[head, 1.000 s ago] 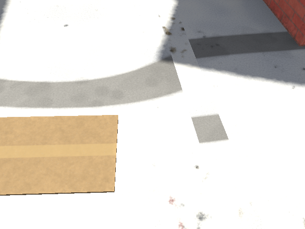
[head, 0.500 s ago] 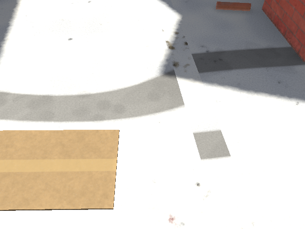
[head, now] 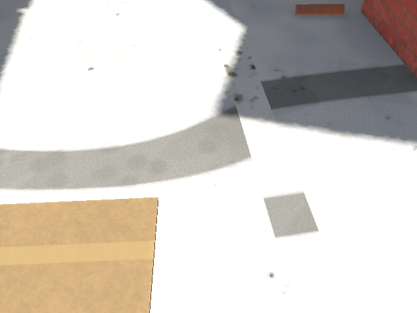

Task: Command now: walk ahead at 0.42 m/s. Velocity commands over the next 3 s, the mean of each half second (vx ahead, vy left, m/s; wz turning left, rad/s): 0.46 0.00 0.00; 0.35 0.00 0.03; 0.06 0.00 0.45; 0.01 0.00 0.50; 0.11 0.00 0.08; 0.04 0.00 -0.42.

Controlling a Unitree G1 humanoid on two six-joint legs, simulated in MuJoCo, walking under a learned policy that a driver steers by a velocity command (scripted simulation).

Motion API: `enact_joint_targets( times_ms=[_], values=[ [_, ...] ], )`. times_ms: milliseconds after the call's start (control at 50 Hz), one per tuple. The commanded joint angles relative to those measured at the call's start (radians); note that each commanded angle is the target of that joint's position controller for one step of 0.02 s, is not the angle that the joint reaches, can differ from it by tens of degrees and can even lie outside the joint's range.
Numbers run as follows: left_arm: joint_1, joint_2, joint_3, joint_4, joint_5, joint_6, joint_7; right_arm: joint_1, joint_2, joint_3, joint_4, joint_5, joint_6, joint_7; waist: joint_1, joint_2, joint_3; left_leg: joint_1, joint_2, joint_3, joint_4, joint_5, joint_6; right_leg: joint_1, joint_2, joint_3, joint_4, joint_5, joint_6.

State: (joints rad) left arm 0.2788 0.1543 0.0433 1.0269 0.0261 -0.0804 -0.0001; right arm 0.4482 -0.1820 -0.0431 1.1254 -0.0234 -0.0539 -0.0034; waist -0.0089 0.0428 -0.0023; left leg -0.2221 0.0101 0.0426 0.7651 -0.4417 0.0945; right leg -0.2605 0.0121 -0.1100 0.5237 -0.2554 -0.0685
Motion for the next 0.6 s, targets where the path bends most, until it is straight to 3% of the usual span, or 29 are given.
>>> enact_joint_targets(
  times_ms=[20,60,120,220,320,360,380,400,420,440,460,480,500,520,560,600],
  values=[
    [0.227,0.136,0.027,0.033,-0.005,0.011,0.004,-0.131,-0.052,-0.007,-0.125,-0.021,-0.027,0.028,0.05,-0.119,0.165,-0.564,0.049,-0.048,0.363,0.061,0.03,0.24,-0.37,0.604,-0.423,-0.464,-0.154],
    [0.157,0.102,0.015,0.008,-0.012,-0.009,0.002,-0.12,-0.034,-0.008,-0.115,-0.011,-0.028,0.037,0.0,-0.078,0.141,-0.486,0.079,-0.049,0.313,0.182,0.001,0.194,-0.291,0.426,-0.439,-0.195,-0.114],
    [0.224,0.077,0.003,0.039,-0.01,-0.027,0.009,-0.157,-0.034,-0.013,-0.123,-0.011,-0.009,0.041,-0.005,-0.09,0.116,-0.49,0.073,-0.008,0.281,0.267,-0.029,0.232,-0.232,0.267,-0.414,0.138,-0.102],
    [0.281,0.075,-0.01,0.055,-0.007,-0.033,0.01,-0.391,-0.014,-0.003,-0.212,-0.003,0.002,0.041,0.028,-0.118,0.146,-0.502,0.053,0.045,0.061,0.367,-0.054,0.227,-0.195,0.159,-0.398,0.404,-0.113],
    [0.3,0.108,-0.004,0.069,-0.006,-0.039,0.017,-0.5,-0.033,0.001,-0.262,0.006,-0.001,0.038,0.038,-0.143,0.152,-0.369,0.016,0.082,-0.156,0.392,-0.004,0.286,-0.222,0.121,-0.374,0.554,-0.114],
    [0.273,0.126,0.001,0.07,-0.003,-0.04,0.021,-0.445,-0.056,-0.01,-0.254,0.005,-0.008,0.028,0.001,-0.142,0.116,-0.274,-0.018,0.092,-0.189,0.337,0.035,0.338,-0.234,0.098,-0.275,0.786,-0.1],
    [0.261,0.141,0.006,0.071,0.0,-0.037,0.023,-0.358,-0.074,-0.021,-0.229,0.004,-0.014,0.021,-0.037,-0.145,0.067,-0.18,-0.046,0.097,-0.2,0.303,0.054,0.358,-0.231,0.085,-0.166,0.911,-0.089],
    [0.246,0.152,0.01,0.07,-0.001,-0.03,0.023,-0.205,-0.091,-0.034,-0.177,0.003,-0.023,0.013,-0.1,-0.125,-0.012,-0.016,-0.077,0.109,-0.256,0.319,0.073,0.342,-0.208,0.063,0.014,0.943,-0.074],
    [0.245,0.144,0.008,0.062,-0.005,-0.027,0.02,-0.047,-0.133,-0.053,-0.129,-0.013,-0.032,0.004,-0.155,-0.1,-0.1,0.221,-0.009,0.039,-0.271,0.295,0.099,0.195,-0.173,0.047,0.238,0.757,-0.061],
    [0.302,0.065,-0.008,0.033,-0.026,-0.023,0.01,0.085,-0.235,-0.078,-0.118,-0.036,-0.035,-0.003,-0.156,0.057,-0.244,0.479,0.283,-0.341,-0.308,0.11,0.171,-0.066,-0.074,0.005,0.601,0.281,-0.036],
    [0.349,0.059,0.002,0.032,-0.043,-0.023,-0.002,0.051,-0.25,-0.084,-0.119,-0.014,-0.019,0.01,-0.11,0.18,-0.319,0.556,0.419,-0.783,-0.513,0.018,0.274,-0.296,0.074,0.102,0.865,-0.245,-0.022],
    [0.232,0.11,0.014,0.002,-0.026,-0.019,-0.001,-0.087,-0.211,-0.073,-0.14,0.005,-0.015,0.013,-0.064,0.058,-0.158,0.421,0.369,-0.65,-0.543,-0.075,0.229,-0.391,-0.015,0.16,0.887,-0.149,-0.039],
    [0.136,0.112,0.014,-0.024,-0.016,-0.024,-0.005,-0.167,-0.136,-0.052,-0.156,0.012,-0.023,0.017,-0.052,-0.013,-0.044,0.263,0.335,-0.505,-0.569,-0.01,0.195,-0.388,-0.055,0.153,0.83,-0.058,-0.042],
    [0.115,0.089,0.014,-0.025,-0.012,-0.024,-0.006,-0.197,-0.09,-0.038,-0.151,0.008,-0.032,0.018,-0.014,-0.048,0.018,0.146,0.288,-0.401,-0.598,0.109,0.158,-0.336,-0.089,0.151,0.757,-0.012,-0.042],
    [0.147,0.051,0.012,-0.016,0.014,0.004,-0.014,-0.167,-0.039,-0.018,-0.12,0.009,-0.047,0.007,0.036,-0.024,0.042,0.034,0.221,-0.261,-0.618,0.266,0.116,-0.241,-0.116,0.148,0.669,0.004,-0.024],
    [0.13,0.046,0.013,-0.028,0.016,0.023,-0.022,-0.107,-0.059,-0.017,-0.099,0.01,-0.061,0.001,0.048,-0.012,0.052,0.025,0.199,-0.199,-0.627,0.388,0.118,-0.252,-0.118,0.126,0.626,0.019,-0.008]
  ],
)
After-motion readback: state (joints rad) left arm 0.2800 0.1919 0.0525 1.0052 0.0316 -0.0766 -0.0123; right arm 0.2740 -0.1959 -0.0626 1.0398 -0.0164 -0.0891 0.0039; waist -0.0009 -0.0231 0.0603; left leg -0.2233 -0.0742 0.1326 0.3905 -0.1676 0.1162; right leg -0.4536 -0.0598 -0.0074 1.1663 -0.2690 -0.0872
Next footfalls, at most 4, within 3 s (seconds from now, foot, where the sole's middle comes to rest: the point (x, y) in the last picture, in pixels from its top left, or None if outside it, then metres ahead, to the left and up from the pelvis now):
0.42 left None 0.39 0.09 -0.77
0.92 right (245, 273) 0.66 -0.06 -0.77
1.42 left None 0.52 0.12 -0.77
1.92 right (244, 286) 0.61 -0.05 -0.77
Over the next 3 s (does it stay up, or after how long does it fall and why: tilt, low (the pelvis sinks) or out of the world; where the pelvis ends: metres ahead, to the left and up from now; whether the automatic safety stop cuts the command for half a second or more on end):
stays up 0.60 0.02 0.01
